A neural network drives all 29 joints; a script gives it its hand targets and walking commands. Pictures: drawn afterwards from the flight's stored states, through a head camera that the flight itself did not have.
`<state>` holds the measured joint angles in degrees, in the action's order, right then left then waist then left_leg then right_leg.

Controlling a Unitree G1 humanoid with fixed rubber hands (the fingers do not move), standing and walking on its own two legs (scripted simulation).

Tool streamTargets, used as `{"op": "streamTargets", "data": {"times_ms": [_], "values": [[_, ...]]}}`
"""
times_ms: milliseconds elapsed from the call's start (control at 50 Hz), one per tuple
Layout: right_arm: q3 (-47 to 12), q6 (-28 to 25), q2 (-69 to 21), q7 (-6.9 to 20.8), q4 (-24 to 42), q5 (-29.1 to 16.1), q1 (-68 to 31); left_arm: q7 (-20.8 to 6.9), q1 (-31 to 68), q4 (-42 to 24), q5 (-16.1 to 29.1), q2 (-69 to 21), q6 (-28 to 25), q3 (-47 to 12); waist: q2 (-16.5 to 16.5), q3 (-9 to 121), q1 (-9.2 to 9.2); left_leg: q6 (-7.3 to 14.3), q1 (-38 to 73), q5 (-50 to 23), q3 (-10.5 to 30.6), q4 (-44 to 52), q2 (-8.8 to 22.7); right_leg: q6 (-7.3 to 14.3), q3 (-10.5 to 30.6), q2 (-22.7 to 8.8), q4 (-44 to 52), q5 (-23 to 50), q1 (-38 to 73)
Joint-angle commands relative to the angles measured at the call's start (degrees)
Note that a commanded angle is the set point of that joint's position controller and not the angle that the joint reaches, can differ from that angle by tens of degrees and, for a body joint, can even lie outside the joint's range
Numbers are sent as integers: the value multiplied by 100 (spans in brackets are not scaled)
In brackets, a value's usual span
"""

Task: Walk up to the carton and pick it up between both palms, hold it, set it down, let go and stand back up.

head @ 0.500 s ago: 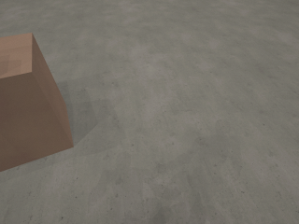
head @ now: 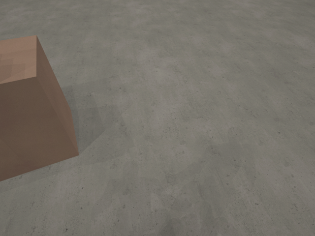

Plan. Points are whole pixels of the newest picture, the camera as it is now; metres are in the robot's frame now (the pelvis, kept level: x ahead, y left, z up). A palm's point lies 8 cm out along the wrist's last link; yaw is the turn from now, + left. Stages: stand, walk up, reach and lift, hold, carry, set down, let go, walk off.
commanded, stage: stand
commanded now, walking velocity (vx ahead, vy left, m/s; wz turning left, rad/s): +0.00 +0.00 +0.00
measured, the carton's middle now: out of the picture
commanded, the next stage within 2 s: none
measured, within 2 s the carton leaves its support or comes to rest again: neither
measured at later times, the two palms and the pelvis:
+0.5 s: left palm out of the picture +0.09 +0.30 -0.12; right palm out of the picture +0.10 -0.29 -0.12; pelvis +0.01 +0.00 +0.00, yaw +0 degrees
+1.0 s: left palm out of the picture +0.10 +0.30 -0.11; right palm out of the picture +0.11 -0.29 -0.12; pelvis +0.02 +0.00 +0.00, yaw +0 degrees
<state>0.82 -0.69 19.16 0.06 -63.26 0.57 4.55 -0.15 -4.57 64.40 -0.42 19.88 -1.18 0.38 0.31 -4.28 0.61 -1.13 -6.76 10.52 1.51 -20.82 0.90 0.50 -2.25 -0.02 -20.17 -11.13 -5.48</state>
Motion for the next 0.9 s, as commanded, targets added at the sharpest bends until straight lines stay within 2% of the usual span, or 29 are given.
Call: {"op": "streamTargets", "data": {"times_ms": [0, 20, 80, 100, 120, 140, 240, 260, 280, 300, 340, 360, 380, 400, 500, 540, 600, 620, 700, 720, 740, 760, 780, 880], "values": [[194, -94, 1194, -48, 361, -4, -287, 52, 333, -347, 4, 1154, -105, 207, -78, 521, -21, 278, 23, -560, 474, 389, 612, 92, 613, -743, 489, 391, -47], [203, -90, 1281, -53, 348, 3, -298, 59, 320, -342, -2, 1108, -95, 182, 132, 462, -16, 269, -31, -606, 477, 430, 595, 99, 639, -764, 478, 474, -37], [182, -88, 1208, -41, 359, 9, -340, 66, 304, -333, -13, 1187, -84, 208, 43, 546, -12, 275, -3, -659, 467, 418, 600, 90, 578, -757, 450, 592, 64], [179, -89, 1223, -45, 341, -23, -319, 65, 318, -342, -1, 1222, -71, 206, -91, 500, -5, 250, 12, -758, 479, 423, 598, 75, 559, -745, 444, 645, 34], [186, -86, 1249, -56, 323, -23, -260, 59, 253, -337, 14, 1155, -77, 184, 35, 535, -2, 260, 14, -712, 495, 414, 597, 70, 593, -767, 457, 592, 69], [189, -89, 1254, -59, 315, -16, -297, 61, 270, -312, 19, 1167, -85, 198, -53, 499, -15, 267, 54, -717, 450, 419, 606, 65, 583, -762, 483, 639, -16], [181, -97, 1261, -56, 329, 0, -309, 60, 286, -342, 35, 1119, -84, 173, 44, 562, -13, 280, 55, -910, 434, 376, 619, 72, 578, -785, 454, 824, 95], [158, -100, 1181, -45, 339, -15, -251, 73, 287, -324, 16, 1198, -81, 189, 31, 559, -75, 252, 97, -938, 462, 417, 620, 84, 570, -762, 413, 743, 40], [169, -99, 1253, -62, 347, 1, -323, 51, 282, -349, 18, 1111, -77, 170, 47, 498, 7, 264, 38, -829, 422, 413, 613, 83, 597, -785, 486, 731, 85], [186, -92, 1274, -66, 339, 5, -286, 64, 286, -359, 9, 1130, -76, 173, 71, 575, -8, 257, 50, -905, 454, 416, 601, 87, 599, -790, 446, 827, 186], [186, -79, 1275, -71, 307, 0, -252, 54, 289, -363, -7, 1159, -90, 193, 51, 588, -27, 258, 78, -952, 423, 389, 620, 80, 591, -792, 431, 869, 137], [189, -78, 1304, -74, 302, -6, -252, 54, 266, -367, 7, 1152, -80, 172, -63, 558, 9, 254, 58, -969, 454, 400, 608, 60, 557, -772, 459, 918, 142], [185, -72, 1224, -69, 326, -32, -262, 58, 291, -338, 16, 1217, -86, 181, -141, 589, -41, 247, 171, -1011, 456, 422, 623, 56, 541, -776, 447, 914, 107], [184, -80, 1235, -62, 352, -9, -321, 65, 271, -361, 0, 1188, -81, 188, -24, 592, -35, 255, 161, -997, 409, 386, 630, 60, 567, -769, 443, 943, 112], [195, -69, 1293, -64, 313, -25, -255, 75, 289, -368, 24, 1167, -75, 179, 81, 546, -33, 214, 164, -1153, 412, 401, 615, 44, 547, -766, 422, 1003, 132], [177, -79, 1228, -63, 305, -2, -194, 74, 263, -349, 12, 1159, -75, 176, -62, 511, -50, 227, 109, -986, 416, 444, 614, 58, 535, -773, 454, 944, 149], [194, -73, 1277, -75, 344, 17, -310, 68, 292, -373, 14, 1163, -72, 188, 88, 453, 3, 252, 76, -935, 410, 418, 629, 77, 572, -794, 487, 811, 115], [177, -61, 1232, -77, 348, -2, -255, 59, 261, -382, 0, 1210, -73, 190, -32, 533, -14, 250, 116, -987, 434, 419, 640, 80, 555, -788, 482, 848, 164], [189, -60, 1278, -64, 361, 14, -247, 73, 274, -382, 13, 1227, -60, 198, -38, 529, -30, 223, 136, -1175, 401, 406, 631, 79, 546, -792, 456, 1023, 186], [191, -64, 1268, -77, 351, -2, -226, 71, 248, -407, 11, 1188, -69, 185, 63, 525, -37, 215, 151, -1194, 388, 406, 609, 64, 530, -775, 452, 1064, 190], [177, -76, 1242, -78, 323, -10, -223, 67, 258, -392, 8, 1209, -73, 196, -23, 567, -34, 216, 146, -1196, 393, 385, 615, 64, 534, -775, 432, 1066, 192], [191, -78, 1320, -83, 302, -21, -236, 48, 224, -404, 11, 1167, -84, 172, 107, 580, -16, 224, 172, -1150, 380, 375, 630, 69, 569, -803, 461, 1097, 210], [159, -68, 1194, -76, 342, -15, -312, 59, 247, -386, 10, 1272, -71, 194, -29, 570, -31, 233, 177, -1117, 398, 396, 621, 69, 520, -788, 456, 1107, 189], [199, -75, 1310, -80, 346, -12, -266, 71, 224, -405, 15, 1245, -82, 208, 40, 471, -13, 226, 161, -1208, 402, 407, 627, 75, 537, -797, 473, 1150, 199]]}}
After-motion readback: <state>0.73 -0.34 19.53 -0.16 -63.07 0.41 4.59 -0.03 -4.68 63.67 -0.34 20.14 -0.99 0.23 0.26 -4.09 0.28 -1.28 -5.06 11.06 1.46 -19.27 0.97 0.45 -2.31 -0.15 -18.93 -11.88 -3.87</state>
